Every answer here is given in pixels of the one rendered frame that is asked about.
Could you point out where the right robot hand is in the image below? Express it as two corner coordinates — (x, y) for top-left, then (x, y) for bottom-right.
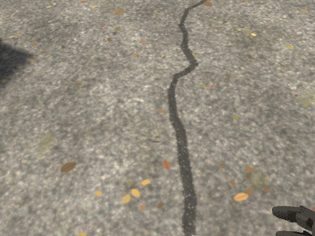
(272, 206), (315, 236)

